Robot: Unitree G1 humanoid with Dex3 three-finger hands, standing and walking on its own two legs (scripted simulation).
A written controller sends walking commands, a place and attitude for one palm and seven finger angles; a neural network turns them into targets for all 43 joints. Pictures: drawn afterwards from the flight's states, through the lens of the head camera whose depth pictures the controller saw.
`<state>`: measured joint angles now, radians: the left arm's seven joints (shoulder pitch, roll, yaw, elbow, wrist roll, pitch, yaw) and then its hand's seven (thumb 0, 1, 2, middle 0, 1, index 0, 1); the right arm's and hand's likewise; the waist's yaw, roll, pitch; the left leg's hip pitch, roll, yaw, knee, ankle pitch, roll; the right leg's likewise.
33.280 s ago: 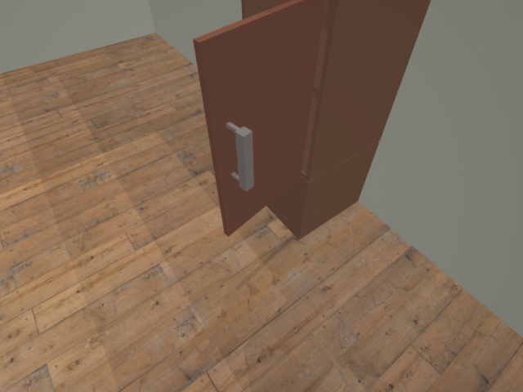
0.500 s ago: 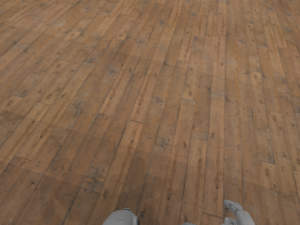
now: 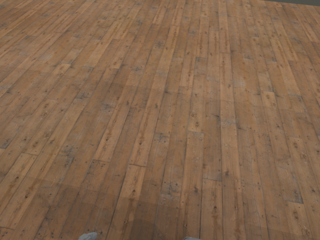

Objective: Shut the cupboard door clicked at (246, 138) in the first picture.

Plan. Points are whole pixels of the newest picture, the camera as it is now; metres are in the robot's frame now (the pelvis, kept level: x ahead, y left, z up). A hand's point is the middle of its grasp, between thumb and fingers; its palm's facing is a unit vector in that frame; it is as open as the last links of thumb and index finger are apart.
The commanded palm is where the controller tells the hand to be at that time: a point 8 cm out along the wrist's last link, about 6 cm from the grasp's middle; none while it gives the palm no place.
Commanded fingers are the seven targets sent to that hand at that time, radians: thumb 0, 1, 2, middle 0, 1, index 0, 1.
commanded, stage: turn to face it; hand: left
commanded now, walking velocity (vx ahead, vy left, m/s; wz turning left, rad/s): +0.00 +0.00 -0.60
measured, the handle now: out of the picture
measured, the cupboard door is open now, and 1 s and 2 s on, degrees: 69 69 69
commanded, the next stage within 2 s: none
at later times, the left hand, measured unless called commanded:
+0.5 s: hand (77, 227) +0.17 +0.25 -0.16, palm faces -0.15 -0.97 -0.20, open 7.4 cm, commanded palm none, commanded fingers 0.00 0.90 0.90 -0.20 -0.30 -0.20 -0.30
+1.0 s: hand (123, 190) +0.27 +0.13 -0.14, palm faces -0.55 -0.79 -0.26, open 7.4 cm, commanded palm none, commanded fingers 0.00 0.90 0.90 -0.20 -0.30 -0.20 -0.30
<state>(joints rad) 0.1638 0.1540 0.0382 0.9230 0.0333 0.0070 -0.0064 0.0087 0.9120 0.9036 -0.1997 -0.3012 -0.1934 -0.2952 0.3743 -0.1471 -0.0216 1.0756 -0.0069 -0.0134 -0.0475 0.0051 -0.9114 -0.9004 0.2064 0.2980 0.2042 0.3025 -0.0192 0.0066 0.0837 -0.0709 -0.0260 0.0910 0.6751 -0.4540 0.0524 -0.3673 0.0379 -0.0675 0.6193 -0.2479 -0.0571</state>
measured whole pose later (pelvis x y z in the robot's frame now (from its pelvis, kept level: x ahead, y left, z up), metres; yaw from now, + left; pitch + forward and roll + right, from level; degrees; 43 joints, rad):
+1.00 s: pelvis +0.07 +0.02 +0.01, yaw -34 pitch +1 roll +0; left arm 0.17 0.21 0.05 0.85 0.02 0.05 -0.01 0.01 0.91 0.90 -0.20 -0.30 -0.20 -0.30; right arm 0.23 -0.28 -0.06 0.93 -0.01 0.07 -0.02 0.01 -0.91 -0.90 0.20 0.30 0.20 0.30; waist -0.03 0.04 0.07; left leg -0.49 0.10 0.05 1.15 -0.43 -0.08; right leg -0.29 0.01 -0.02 0.56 -0.28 -0.02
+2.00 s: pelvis +0.10 +0.01 +0.01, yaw -68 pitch +2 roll -1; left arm 0.22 0.22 0.06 0.89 0.03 0.06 -0.01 0.01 0.91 0.90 -0.21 -0.30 -0.20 -0.30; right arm 0.15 -0.23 -0.04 0.86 0.00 0.04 -0.02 0.01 -0.91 -0.90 0.20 0.30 0.20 0.30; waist 0.02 -0.04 0.06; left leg -0.37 0.03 0.02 0.69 -0.36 -0.08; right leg -0.31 0.05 0.11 0.54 -0.26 0.00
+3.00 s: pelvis +0.11 -0.04 +0.01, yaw -103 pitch +1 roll -1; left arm 0.22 0.26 0.09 0.92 0.02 0.08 -0.02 0.01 0.91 0.90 -0.20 -0.30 -0.20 -0.30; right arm 0.14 -0.20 -0.01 0.84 -0.02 0.02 -0.03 0.00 -0.91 -0.90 0.21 0.30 0.20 0.30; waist 0.03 -0.07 0.06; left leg -0.29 0.05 0.07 0.57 -0.31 0.01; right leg -0.43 0.07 0.08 0.93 -0.49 0.02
